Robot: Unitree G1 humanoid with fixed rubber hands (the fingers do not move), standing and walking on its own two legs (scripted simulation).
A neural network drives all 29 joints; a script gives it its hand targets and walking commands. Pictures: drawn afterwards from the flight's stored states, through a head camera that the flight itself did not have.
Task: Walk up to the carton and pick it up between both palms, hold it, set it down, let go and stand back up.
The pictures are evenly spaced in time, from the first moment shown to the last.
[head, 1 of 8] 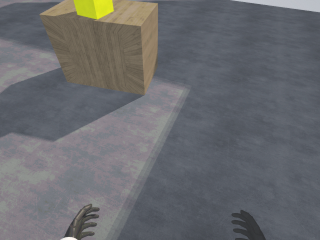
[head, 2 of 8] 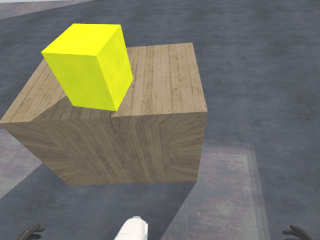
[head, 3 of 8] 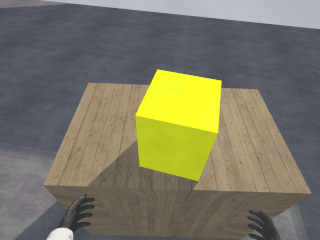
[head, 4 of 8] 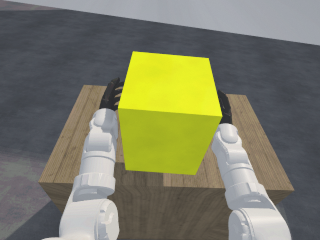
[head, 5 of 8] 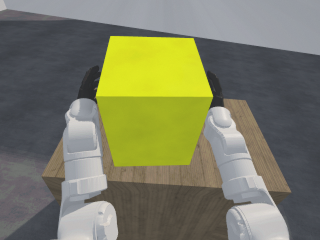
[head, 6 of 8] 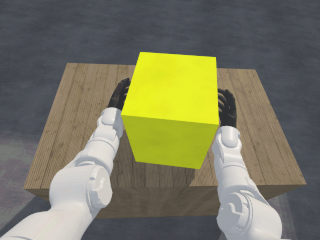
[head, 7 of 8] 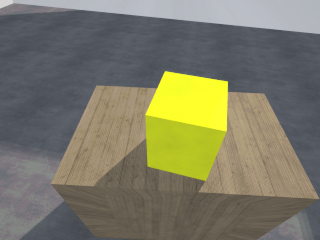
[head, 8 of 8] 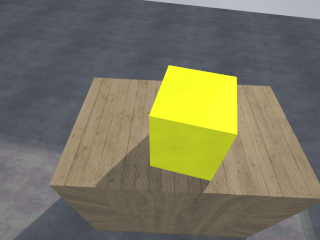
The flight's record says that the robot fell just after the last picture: no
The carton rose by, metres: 0.18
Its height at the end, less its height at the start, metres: +0.00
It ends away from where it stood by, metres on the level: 0.01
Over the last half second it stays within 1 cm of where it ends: yes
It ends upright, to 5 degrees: yes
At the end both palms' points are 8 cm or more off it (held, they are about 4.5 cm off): yes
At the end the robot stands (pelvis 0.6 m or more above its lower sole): yes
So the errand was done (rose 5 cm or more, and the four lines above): yes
